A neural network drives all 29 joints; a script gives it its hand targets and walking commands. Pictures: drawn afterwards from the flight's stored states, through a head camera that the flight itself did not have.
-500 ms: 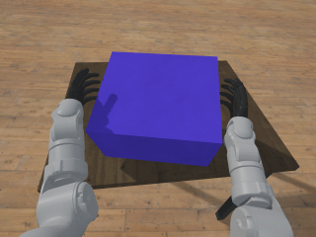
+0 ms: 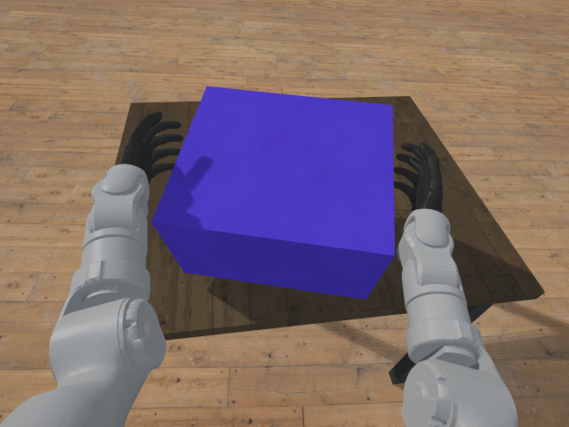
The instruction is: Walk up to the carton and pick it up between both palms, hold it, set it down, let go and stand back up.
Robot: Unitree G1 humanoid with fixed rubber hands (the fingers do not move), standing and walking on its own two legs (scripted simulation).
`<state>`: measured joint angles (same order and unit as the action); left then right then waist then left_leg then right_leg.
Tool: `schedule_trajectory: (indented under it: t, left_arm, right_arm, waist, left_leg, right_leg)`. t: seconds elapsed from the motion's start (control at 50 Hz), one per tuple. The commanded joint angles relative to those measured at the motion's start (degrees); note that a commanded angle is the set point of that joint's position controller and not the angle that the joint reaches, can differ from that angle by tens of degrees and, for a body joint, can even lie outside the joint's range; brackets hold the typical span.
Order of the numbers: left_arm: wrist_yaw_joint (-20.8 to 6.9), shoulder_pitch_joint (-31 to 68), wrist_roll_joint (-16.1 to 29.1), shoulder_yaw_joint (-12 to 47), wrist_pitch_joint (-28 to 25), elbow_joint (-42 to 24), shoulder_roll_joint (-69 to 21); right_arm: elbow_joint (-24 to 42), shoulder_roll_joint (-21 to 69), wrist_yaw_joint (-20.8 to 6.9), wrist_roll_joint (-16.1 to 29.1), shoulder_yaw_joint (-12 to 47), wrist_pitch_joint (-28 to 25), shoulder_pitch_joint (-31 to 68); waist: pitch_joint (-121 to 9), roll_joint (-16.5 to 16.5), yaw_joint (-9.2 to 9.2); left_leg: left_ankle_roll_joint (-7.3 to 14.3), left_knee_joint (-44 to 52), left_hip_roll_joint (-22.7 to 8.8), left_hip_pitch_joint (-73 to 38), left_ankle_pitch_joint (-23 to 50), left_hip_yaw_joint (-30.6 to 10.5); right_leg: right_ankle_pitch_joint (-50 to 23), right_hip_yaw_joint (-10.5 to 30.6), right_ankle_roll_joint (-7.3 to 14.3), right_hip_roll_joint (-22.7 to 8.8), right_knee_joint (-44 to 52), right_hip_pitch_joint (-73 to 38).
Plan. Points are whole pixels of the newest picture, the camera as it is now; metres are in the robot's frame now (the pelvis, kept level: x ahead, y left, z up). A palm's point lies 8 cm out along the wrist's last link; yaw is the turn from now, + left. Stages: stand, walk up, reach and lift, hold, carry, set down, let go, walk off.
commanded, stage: set down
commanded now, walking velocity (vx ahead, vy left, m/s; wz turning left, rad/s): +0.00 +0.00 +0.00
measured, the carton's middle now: (285, 191) +0.46 -0.03 +0.06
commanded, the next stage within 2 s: none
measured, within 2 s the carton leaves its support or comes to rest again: rests again in 1.62 s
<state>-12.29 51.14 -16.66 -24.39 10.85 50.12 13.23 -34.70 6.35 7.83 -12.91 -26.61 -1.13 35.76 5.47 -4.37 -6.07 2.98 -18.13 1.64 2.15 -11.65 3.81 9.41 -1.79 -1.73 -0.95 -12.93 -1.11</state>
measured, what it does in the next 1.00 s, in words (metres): stands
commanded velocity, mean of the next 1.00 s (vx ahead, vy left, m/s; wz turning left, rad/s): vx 0.00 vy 0.00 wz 0.00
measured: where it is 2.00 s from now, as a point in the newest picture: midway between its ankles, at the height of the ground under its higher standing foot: outside the picture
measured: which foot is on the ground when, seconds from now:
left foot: down 0.00-1.00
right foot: down 0.00-1.00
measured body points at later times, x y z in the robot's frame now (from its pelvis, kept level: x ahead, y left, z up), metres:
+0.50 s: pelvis +0.01 +0.00 +0.00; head +0.04 +0.04 +0.45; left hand +0.49 +0.18 +0.13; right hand +0.38 -0.21 +0.10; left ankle -0.01 +0.07 -0.75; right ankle -0.02 -0.14 -0.75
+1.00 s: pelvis +0.01 +0.00 +0.00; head +0.06 +0.04 +0.44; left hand +0.51 +0.17 +0.11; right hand +0.38 -0.21 +0.08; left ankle -0.01 +0.07 -0.75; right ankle -0.02 -0.14 -0.75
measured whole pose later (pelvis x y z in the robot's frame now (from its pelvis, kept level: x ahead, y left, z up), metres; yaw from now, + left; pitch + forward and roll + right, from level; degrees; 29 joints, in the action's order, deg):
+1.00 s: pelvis +0.01 +0.00 +0.00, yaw -1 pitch +5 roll -2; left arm -14.1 63.0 -12.7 -21.6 0.1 73.6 22.3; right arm -42.3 11.0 11.5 -17.4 -31.9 -4.2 39.2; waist 0.5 -4.2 -9.5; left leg 2.9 -23.7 0.4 15.2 -13.9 4.5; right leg 10.5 -1.4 -1.7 -0.1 -16.9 11.5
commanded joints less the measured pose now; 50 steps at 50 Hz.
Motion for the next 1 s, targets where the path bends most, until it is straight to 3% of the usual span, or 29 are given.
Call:
schedule_trajectory:
  t: [0.0,0.38,0.4,0.44,0.5,0.52,0.58,0.66,0.74,0.8,0.9,0.98]
  left_arm:
    - [-8.4,31.3,3.5,12.9,-4.7,-5.1,-21.7]
    - [-9.8,33.4,4.3,11.8,-7.1,1.7,-18.8]
    - [-10.3,35.7,5.0,12.0,-7.0,5.2,-18.1]
    - [-10.7,35.7,4.6,10.9,-7.7,5.5,-17.4]
    - [-10.2,37.5,5.0,11.7,-8.8,5.8,-17.6]
    - [-10.2,36.6,4.5,10.5,-8.8,8.8,-16.8]
    - [-10.6,35.4,3.7,8.8,-8.7,12.4,-15.4]
    - [-10.6,36.6,3.4,7.8,-10.0,13.9,-14.5]
    - [-10.5,38.0,3.9,7.8,-11.3,15.7,-14.0]
    - [-10.4,38.8,4.5,8.5,-11.9,17.2,-14.1]
    - [-10.7,40.0,4.7,9.6,-13.4,18.5,-14.7]
    - [-10.6,39.9,4.7,9.5,-13.6,19.8,-14.3]
  right_arm:
    - [5.0,18.9,-6.5,-0.4,19.7,-2.0,31.0]
    - [4.1,21.7,-5.1,-2.2,18.8,-1.8,32.0]
    - [2.0,20.9,-3.9,-2.8,15.1,-2.2,31.4]
    - [1.7,20.8,-2.8,-3.2,14.9,-3.1,31.7]
    - [1.8,20.9,-2.4,-3.8,14.5,-4.6,34.0]
    - [0.7,21.3,-2.5,-3.9,14.7,-4.5,33.9]
    - [0.6,21.0,-2.2,-4.0,14.2,-4.1,33.7]
    - [2.4,22.1,-1.9,-4.1,14.8,-4.5,34.5]
    - [1.5,23.0,-1.8,-5.2,14.0,-4.8,34.8]
    - [1.3,22.6,-1.6,-5.0,14.1,-5.6,36.4]
    - [-2.4,23.6,-1.1,-5.7,13.3,-6.3,35.7]
    - [-4.6,23.1,-1.0,-5.0,12.5,-6.6,36.3]
  waist:
    - [-26.8,7.0,-0.79]
    - [-29.8,8.2,-2.01]
    - [-27.6,9.0,-5.28]
    - [-28.9,9.3,-3.61]
    - [-32.6,11.4,-3.11]
    - [-30.9,10.7,-2.39]
    - [-29.9,8.7,-2.46]
    - [-33.3,8.0,-1.66]
    - [-34.9,8.0,-2.34]
    - [-36.4,9.6,-2.08]
    - [-37.1,11.5,-3.66]
    - [-36.6,12.8,-3.47]
  left_leg:
    - [-6.8,-1.3,-1.4,-9.4,24.6,1.9]
    - [-6.9,-3.3,-1.8,-7.1,28.3,1.0]
    - [-7.5,-2.7,-2.7,-8.7,27.7,0.7]
    - [-7.5,-4.1,-2.7,-11.0,30.1,1.1]
    - [-8.3,-5.2,-3.3,-10.7,33.5,1.0]
    - [-7.6,-5.3,-3.1,-9.7,32.1,1.3]
    - [-6.3,-4.2,-2.8,-6.0,26.8,1.5]
    - [-5.4,-3.8,-2.6,-2.8,24.2,1.6]
    - [-5.1,-4.6,-2.9,-2.7,25.3,1.5]
    - [-5.9,-6.1,-3.0,-3.7,28.3,1.3]
    - [-6.8,-7.8,-3.4,-3.9,31.2,0.7]
    - [-7.2,-8.3,-3.7,-4.2,31.8,0.1]
  right_leg:
    - [-20.3,-3.8,-0.6,2.0,-2.3,-4.5]
    - [-25.5,-2.7,-1.1,1.8,-4.8,-4.2]
    - [-22.5,-2.9,-2.0,1.3,-4.2,0.4]
    - [-21.6,-3.2,-1.6,1.7,-3.4,2.2]
    - [-22.2,-3.5,-0.8,2.1,-4.1,3.0]
    - [-21.4,-3.1,-0.6,1.8,-3.8,2.6]
    - [-22.5,-2.6,-0.8,1.4,-4.3,0.6]
    - [-26.0,-2.4,-1.3,1.1,-6.0,-0.7]
    - [-25.1,-2.3,-1.1,1.1,-6.3,0.8]
    - [-24.8,-2.4,-0.7,1.3,-6.2,3.5]
    - [-27.1,-2.4,-0.6,1.2,-7.2,4.8]
    - [-24.5,-2.7,0.1,1.4,-7.0,7.2]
